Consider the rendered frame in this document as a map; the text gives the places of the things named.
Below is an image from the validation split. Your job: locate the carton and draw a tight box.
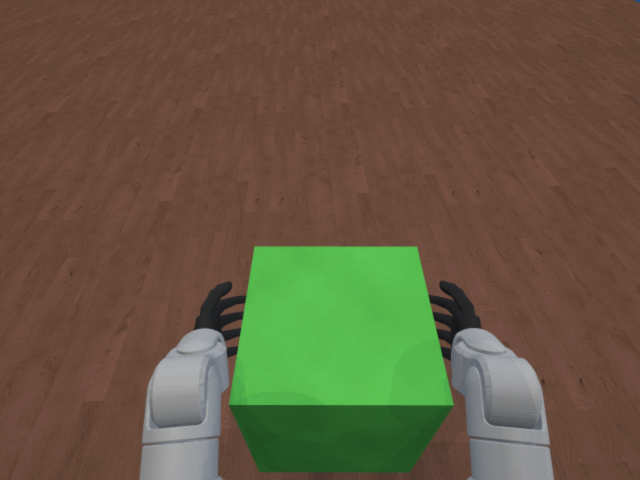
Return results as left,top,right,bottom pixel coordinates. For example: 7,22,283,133
229,247,454,473

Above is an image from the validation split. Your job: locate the right robot hand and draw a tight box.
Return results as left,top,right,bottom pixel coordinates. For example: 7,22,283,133
428,281,481,361

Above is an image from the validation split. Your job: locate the robot right forearm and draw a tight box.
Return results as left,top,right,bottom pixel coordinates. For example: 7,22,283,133
451,328,554,480

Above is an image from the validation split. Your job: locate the left robot hand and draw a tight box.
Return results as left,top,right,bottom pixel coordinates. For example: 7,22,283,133
193,281,246,358

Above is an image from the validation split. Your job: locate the robot left forearm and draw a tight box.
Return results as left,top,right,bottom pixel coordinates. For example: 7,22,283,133
139,328,229,480

